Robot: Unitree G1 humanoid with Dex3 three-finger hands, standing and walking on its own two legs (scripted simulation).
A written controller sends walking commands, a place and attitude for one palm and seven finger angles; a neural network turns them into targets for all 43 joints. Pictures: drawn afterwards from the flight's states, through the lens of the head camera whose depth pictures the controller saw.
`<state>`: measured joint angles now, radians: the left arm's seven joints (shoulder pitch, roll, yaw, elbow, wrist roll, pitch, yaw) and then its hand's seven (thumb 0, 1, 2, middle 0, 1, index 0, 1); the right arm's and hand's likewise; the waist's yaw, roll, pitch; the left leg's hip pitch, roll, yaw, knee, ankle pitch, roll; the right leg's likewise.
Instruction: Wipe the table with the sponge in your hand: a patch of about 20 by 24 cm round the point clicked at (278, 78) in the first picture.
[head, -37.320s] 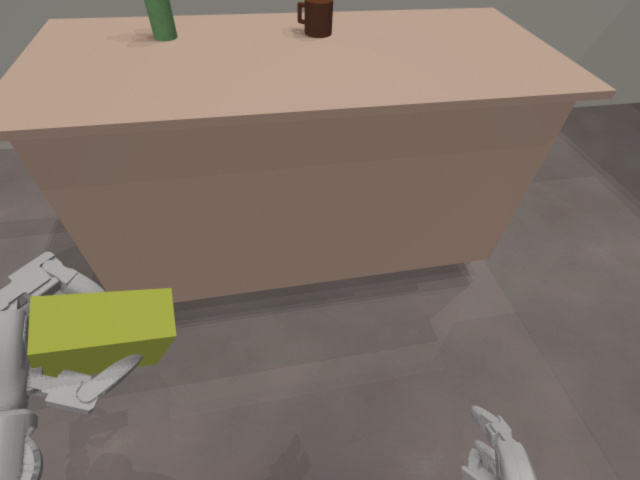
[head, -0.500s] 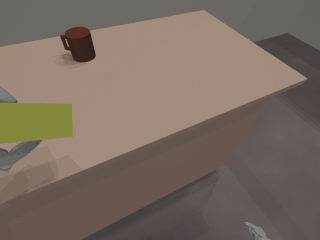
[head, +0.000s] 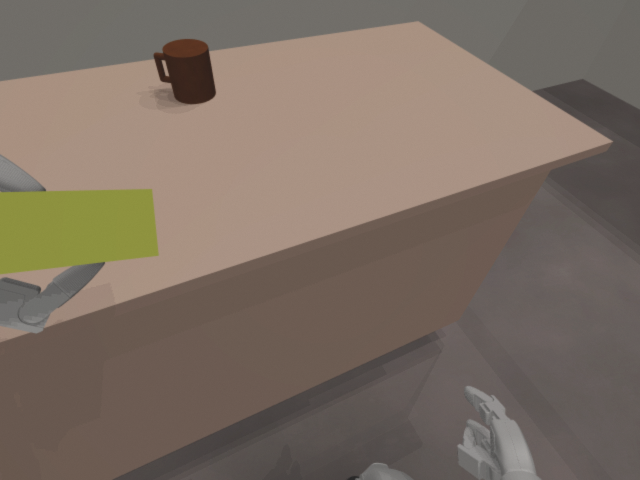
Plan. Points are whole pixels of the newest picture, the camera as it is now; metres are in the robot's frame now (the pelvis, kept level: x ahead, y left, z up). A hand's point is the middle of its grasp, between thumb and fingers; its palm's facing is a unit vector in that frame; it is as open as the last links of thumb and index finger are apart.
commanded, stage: step back with the hand held close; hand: left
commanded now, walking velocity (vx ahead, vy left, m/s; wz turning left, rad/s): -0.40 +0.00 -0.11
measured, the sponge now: (86, 227) +0.25 +0.19 +0.26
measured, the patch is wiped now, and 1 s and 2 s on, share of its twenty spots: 0.90 0.90 0.90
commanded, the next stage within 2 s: stop stepping back and stand still in 0.42 s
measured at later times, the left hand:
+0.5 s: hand (2, 433) +0.11 +0.18 +0.26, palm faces +0.27 -0.83 -0.49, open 9.3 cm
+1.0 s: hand out of the picture -0.03 +0.19 +0.28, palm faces +0.39 -0.86 -0.34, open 9.3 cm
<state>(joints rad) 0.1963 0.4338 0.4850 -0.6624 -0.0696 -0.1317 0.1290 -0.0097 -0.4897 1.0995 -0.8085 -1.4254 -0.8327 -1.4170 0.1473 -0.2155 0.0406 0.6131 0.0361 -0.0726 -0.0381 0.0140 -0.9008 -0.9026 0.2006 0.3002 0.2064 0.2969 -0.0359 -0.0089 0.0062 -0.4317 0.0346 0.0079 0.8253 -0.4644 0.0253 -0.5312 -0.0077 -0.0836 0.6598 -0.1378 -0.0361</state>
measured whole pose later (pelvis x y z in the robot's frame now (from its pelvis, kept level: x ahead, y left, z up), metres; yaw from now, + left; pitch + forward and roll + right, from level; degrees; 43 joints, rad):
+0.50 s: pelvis -0.13 -0.01 +0.01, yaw -3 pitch +2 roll +0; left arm 0.41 0.53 0.53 -0.83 -0.08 -0.18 0.10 -0.01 -0.49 1.10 -0.81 -1.42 -0.84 -1.42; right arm 0.15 -0.21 -0.02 0.54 0.05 -0.08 -0.04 0.01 -0.90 -0.90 0.20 0.30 0.20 0.30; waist -0.07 -0.06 0.05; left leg -0.37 0.05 0.05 0.72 -0.39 -0.02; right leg -0.53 0.00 0.01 0.65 -0.16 0.00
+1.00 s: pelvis -0.27 -0.02 +0.00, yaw -7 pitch -1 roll -1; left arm 0.23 0.49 0.49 -0.65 -0.05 -0.15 0.11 -0.01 -0.49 1.10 -0.81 -1.42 -0.84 -1.41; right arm 0.21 -0.18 0.02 0.63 0.04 -0.11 -0.04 0.02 -0.90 -0.90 0.20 0.30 0.20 0.30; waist -0.01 -0.05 -0.04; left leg -0.40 0.03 0.04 0.77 -0.39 0.04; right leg -0.58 0.02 0.00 1.09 -0.44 -0.02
